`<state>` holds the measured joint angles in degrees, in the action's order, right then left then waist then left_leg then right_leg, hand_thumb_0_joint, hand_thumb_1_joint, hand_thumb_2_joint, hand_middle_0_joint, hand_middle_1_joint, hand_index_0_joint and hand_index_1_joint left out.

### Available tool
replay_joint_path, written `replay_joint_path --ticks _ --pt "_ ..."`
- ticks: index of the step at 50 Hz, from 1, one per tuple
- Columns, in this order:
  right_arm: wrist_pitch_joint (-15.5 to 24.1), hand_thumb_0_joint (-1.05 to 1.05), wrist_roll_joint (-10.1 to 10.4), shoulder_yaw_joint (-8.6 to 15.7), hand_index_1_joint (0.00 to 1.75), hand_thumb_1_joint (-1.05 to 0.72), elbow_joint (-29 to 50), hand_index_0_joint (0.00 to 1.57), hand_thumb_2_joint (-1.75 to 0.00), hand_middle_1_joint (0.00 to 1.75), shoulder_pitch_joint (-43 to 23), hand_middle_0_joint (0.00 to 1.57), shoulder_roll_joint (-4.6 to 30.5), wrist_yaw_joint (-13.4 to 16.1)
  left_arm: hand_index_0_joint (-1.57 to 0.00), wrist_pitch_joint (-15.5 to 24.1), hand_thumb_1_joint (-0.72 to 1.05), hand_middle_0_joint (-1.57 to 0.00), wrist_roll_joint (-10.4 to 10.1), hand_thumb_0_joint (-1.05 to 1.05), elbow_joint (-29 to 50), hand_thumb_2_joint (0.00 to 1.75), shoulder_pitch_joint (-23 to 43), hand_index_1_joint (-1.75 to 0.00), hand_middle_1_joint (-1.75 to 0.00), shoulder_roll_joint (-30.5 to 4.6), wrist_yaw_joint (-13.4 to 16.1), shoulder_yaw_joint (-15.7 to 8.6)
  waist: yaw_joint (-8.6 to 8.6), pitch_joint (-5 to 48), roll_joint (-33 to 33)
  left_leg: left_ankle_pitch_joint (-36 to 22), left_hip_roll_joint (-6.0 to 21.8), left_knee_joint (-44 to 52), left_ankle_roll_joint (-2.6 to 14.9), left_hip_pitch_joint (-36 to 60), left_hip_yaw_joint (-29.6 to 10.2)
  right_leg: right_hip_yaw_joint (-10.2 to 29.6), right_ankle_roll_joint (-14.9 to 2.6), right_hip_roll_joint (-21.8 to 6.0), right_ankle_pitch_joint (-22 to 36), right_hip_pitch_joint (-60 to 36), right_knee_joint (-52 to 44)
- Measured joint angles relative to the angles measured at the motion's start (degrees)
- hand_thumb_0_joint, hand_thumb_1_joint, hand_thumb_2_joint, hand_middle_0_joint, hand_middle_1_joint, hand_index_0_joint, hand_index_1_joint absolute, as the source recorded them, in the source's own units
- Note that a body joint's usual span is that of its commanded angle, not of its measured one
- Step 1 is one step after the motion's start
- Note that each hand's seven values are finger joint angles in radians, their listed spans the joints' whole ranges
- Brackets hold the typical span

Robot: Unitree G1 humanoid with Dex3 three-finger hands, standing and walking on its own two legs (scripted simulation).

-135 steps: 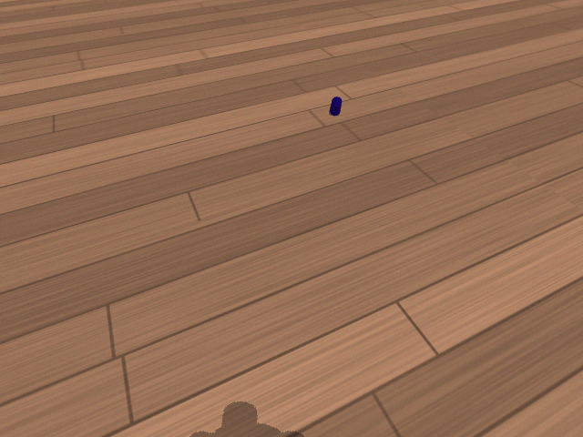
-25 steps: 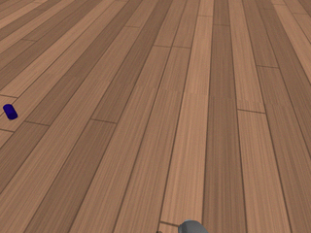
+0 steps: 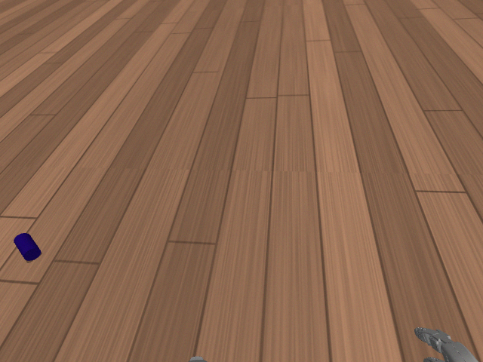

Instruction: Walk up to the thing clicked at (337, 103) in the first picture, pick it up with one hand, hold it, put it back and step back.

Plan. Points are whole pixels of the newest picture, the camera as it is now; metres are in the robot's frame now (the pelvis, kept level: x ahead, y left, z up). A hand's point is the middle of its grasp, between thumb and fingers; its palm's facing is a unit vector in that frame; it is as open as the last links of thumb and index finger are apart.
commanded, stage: walk up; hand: left
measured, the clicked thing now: (27, 246) +0.83 +1.17 -0.71
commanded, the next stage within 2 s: none
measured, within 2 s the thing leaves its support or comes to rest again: neither
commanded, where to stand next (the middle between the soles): +0.40 +1.22 m, yaw -38 degrees
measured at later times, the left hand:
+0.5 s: hand (33, 291) +0.32 +0.48 -0.10, palm faces -0.14 -0.79 -0.60, open 7.4 cm
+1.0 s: hand out of the picture +0.45 +0.70 -0.14, palm faces -0.34 -0.77 -0.54, open 7.4 cm
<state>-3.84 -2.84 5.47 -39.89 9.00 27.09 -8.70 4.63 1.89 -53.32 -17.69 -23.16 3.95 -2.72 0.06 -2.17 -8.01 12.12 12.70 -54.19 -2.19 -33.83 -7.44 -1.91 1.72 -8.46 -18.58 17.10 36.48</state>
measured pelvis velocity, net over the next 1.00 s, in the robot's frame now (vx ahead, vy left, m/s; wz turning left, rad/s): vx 0.28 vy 0.44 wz -0.33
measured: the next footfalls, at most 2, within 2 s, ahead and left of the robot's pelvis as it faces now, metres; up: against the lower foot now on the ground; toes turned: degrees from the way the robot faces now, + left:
left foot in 0.04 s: +0.12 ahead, +0.24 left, +0.00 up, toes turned +1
right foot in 0.38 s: +0.26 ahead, +0.10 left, +0.00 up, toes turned -17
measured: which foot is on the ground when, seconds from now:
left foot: up 0.00-0.02, down 0.04-0.40, up 0.42-0.78, down 0.80-1.00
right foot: down 0.00-0.06, up 0.08-0.36, down 0.38-0.82, up 0.84-1.00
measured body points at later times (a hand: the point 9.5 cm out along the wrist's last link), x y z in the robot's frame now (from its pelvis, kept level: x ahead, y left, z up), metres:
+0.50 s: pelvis +0.17 +0.20 +0.00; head +0.19 +0.15 +0.44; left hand +0.33 +0.52 -0.06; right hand +0.17 -0.12 -0.15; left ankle +0.14 +0.31 -0.64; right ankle +0.23 +0.11 -0.71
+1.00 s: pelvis +0.28 +0.44 +0.00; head +0.33 +0.41 +0.44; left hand +0.47 +0.74 -0.10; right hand +0.22 +0.10 -0.11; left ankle +0.32 +0.52 -0.71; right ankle +0.27 +0.31 -0.65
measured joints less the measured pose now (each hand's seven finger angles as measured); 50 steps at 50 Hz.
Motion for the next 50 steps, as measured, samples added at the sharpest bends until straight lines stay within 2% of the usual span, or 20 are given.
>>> replay_joint_path --ticks 2,3,4,6,9,12,16,19,20,21,24,27,31,36,40,41,42,43,45,50 --pt "0.31 0.0 -0.23 0.7 0.3 -0.9 -0.56 0.21 -0.9 0.3 -0.16 0.2 1.04 0.28 -0.21 0.0 0.89 -0.21 0.12 0.0 0.2 0.9 -0.65 -0.31 -0.3 -1.34 -0.14 -0.36 -0.43 0.49 0.12 2.74 -0.59 5.88 0.12 3.6 1.88 1.89 0.48 -1.34 -2.07 0.81 1.87" --pt "0.7 0.0 -0.43 1.13 0.3 -0.9 -1.12 0.21 -0.9 0.3 -0.27 0.2 0.5 0.7 -0.21 -0.35 0.89 -0.21 0.17 0.0 -0.13 0.9 -0.56 -0.31 -0.3 -2.75 -0.05 -0.78 -0.2 0.51 1.97 8.88 -2.11 6.26 -2.46 4.96 3.15 3.53 -0.46 -3.12 -3.73 1.94 4.2" --pt "1.2 0.0 -0.81 1.27 0.3 -0.9 -1.57 0.21 -0.9 0.3 -0.37 0.2 -0.8 1.2 -0.21 -0.98 0.89 -0.21 0.21 0.0 -0.73 0.9 -0.08 -0.31 -0.3 -4.47 0.32 -1.4 0.24 -0.13 4.86 11.01 -4.05 4.66 -3.14 5.28 5.03 6.06 -2.0 -4.71 -4.72 3.7 8.39" --pt "2.44 0.0 -1.0 0.28 0.3 -0.9 -2.19 0.21 -0.9 0.3 0.63 0.2 -3.07 2.05 -0.21 -2.42 0.89 -0.21 -0.37 0.0 -2.04 0.9 0.9 -0.3 -0.3 -6.58 1.66 -2.48 0.71 -0.94 7.48 12.28 -4.67 2.7 -2.83 5.83 7.34 9.45 -4.09 -0.58 -10.06 8.84 21.67" --pt "2.51 0.0 -0.77 -0.9 0.3 -0.9 -3.65 0.21 -0.9 0.3 3.89 0.2 -5.35 3.25 -0.2 -2.52 0.9 -0.2 -1.89 0.01 -3.27 0.9 2.03 -0.3 -0.3 -6.74 2.72 -2.07 2.41 -0.76 8.45 11.8 -5.25 7.34 -0.73 9.43 9.59 4.87 -5.13 5.14 -9.19 14.94 33.4" --pt "2.06 0.0 -1.13 -1.16 0.3 -0.9 -4.31 0.21 -0.9 0.3 6.8 0.2 -5.14 4.22 -0.2 -1.65 0.9 -0.2 -3.33 0.01 -2.73 0.9 2.68 -0.3 -0.3 -5.02 1.88 -1.13 4.31 -1.04 8.23 10.47 -7.51 13.85 1.67 14.06 12.37 0.04 -4.27 6.86 -5.34 17.57 29.82" --pt "1.09 0.0 -1.89 -0.18 0.3 -0.9 -3.74 0.21 -0.9 0.3 8.28 0.2 -3.06 5.01 -0.2 -1.2 0.9 -0.2 -3.63 0.0 -1.29 0.9 3.4 -0.3 -0.3 -2.28 0.95 0.26 6.46 -2.57 6.33 11.53 -10.98 17.61 4.55 18.86 16.15 -5.25 -3.03 7.59 -1.81 16.47 15.6" --pt "-0.12 0.0 -1.41 0.4 0.3 -0.9 -2.68 0.21 -0.9 0.3 8.79 0.2 -1.68 5.15 -0.21 -0.29 0.9 -0.21 -3.16 0.0 0.42 0.9 3.13 -0.3 -0.3 -1.18 0.91 0.73 6.91 -3.15 4.69 15.05 -12.74 12.68 5.87 19.58 18.71 -7.92 -4.64 8.87 7.56 11.05 1.79" --pt "-0.58 0.01 -1.12 0.55 0.3 -0.9 -2.77 0.21 -0.9 0.3 8.39 0.2 -1.28 5.22 -0.21 0.12 0.9 -0.21 -2.71 0.0 0.95 0.9 3.22 -0.3 -0.3 -0.63 1.31 0.4 6.13 -3.7 3.2 15.96 -12.22 7.47 5.57 18.23 18.08 -7.78 -7.02 9.83 6.69 10.05 1.31" --pt "-1.15 0.01 -0.93 0.59 0.3 -0.9 -2.96 0.21 -0.9 0.3 7.65 0.2 -1.23 5.33 -0.21 0.18 0.9 -0.21 -2.25 0.0 1.69 0.9 3.29 -0.3 -0.3 -0.15 1.79 0.2 5.48 -4.36 1.52 16.52 -12.02 1.57 4.5 16.22 15.52 -7.68 -7.7 10.67 5.59 9.79 2.55" --pt "-2.28 0.01 -0.69 -0.02 0.3 -0.9 -2.68 0.2 -0.9 0.3 7.26 0.2 -2.32 5.53 -0.21 -0.71 0.9 -0.21 -2.06 0.0 3.53 0.9 3.79 -0.3 -0.3 0.05 2.7 0.33 3.93 -4.16 -0.72 17.51 -13.21 -15.32 1.38 8.37 8.01 -7.33 -7.03 9.85 3.53 8.22 4.38" --pt "-2.63 0.01 -1.0 -0.72 0.3 -0.9 -2.76 0.21 -0.9 0.3 6.04 0.2 -2.38 4.7 -0.21 -0.75 0.9 -0.21 -1.81 0.0 5.18 0.9 2.59 -0.3 -0.3 0.52 2.83 -0.18 1.81 -2.85 -1.72 13.8 -11.41 -21.18 1.25 2.78 4.06 -4.99 -5.17 8.32 3.53 5.77 2.92" --pt "-2.21 0.01 -1.48 -0.47 0.3 -0.9 -0.94 0.21 -0.9 0.3 3.67 0.2 -1.26 3.09 -0.21 -0.48 0.9 -0.21 -0.63 0.0 5.62 0.9 -0.05 -0.3 -0.3 0.08 1.81 -0.73 0.76 -2.15 -2.53 8.34 -7.57 -17.01 1.18 -0.64 0.27 -1.19 -2.53 5.88 3.42 4.22 2.04" --pt "-2.26 0.0 -1.52 0.73 0.3 -0.9 0.28 0.21 -0.9 0.3 2.28 0.2 0.79 1.76 -0.21 -0.62 0.89 -0.21 0.74 0.0 5.81 0.9 -2.39 -0.3 -0.3 -2.21 0.74 -1.87 -0.24 -1.52 -2.14 7.01 -4.69 -7.64 1.45 0.5 0.91 3.38 -0.81 2.97 1.61 6.0 4.23" --pt "-1.84 0.0 -1.48 1.83 0.3 -0.9 0.25 0.21 -0.9 0.3 2.87 0.2 2.55 1.64 -0.21 -0.89 0.89 -0.21 0.94 0.0 6.23 0.9 -2.78 -0.3 -0.3 -5.3 0.79 -2.76 -0.7 -1.3 -0.64 10.34 -5.34 1.42 2.51 5.64 2.99 6.47 -0.28 0.71 -0.9 9.36 8.3" --pt "-1.27 0.0 -1.67 2.2 0.3 -0.9 -0.02 0.21 -0.9 0.3 3.03 0.2 2.22 1.98 -0.21 -1.19 0.89 -0.21 0.8 0.0 5.95 0.9 -2.29 -0.3 -0.3 -6.45 0.98 -3.08 -0.42 -1.75 1.3 14.16 -6.8 2.29 0.33 6.63 4.17 8.0 -1.05 -0.79 -2.04 10.66 10.51" --pt "-0.72 0.0 -2.11 2.27 0.3 -0.9 -0.26 0.21 -0.9 0.3 3.02 0.2 1.28 2.43 -0.21 -1.68 0.89 -0.21 0.48 0.0 5.33 0.9 -1.55 -0.3 -0.3 -7.5 1.45 -3.56 -0.29 -2.88 4.01 15.07 -8.51 1.21 -0.37 6.91 6.04 10.75 -2.39 -1.46 -4.2 12.09 14.19" --pt "-0.19 0.0 -2.47 1.92 0.3 -0.9 -0.26 0.21 -0.9 0.3 3.31 0.2 0.51 2.81 -0.21 -2.33 0.89 -0.21 0.06 0.0 4.63 0.9 -1.01 -0.3 -0.3 -7.85 2.12 -3.9 -0.22 -3.5 5.5 15.29 -9.05 0.18 -0.46 6.85 7.41 12.79 -3.14 0.36 -8.09 13.97 19.42" --pt "0.42 0.0 -2.07 1.05 0.3 -0.9 -0.5 0.21 -0.9 0.3 4.44 0.2 -0.45 3.52 -0.21 -3.15 0.9 -0.21 -0.74 0.0 3.09 0.9 0.14 -0.3 -0.3 -6.84 3.45 -3.23 1.14 -3.86 5.57 14.88 -8.93 0.28 0.64 6.84 8.02 11.37 -4.67 5.47 -12.79 17.05 28.9" --pt "0.24 0.0 -2.09 0.07 0.3 -0.9 0.29 0.21 -0.9 0.3 7.05 0.2 -2.87 5.23 -0.2 -2.09 0.9 -0.2 -2.76 0.0 3.16 0.9 1.91 -0.3 -0.3 -3.32 2.32 -0.5 4.47 -5.4 6.77 11.0 -11.39 8.33 4.44 10.47 11.06 2.51 -3.91 10.05 -9.97 19.67 31.74"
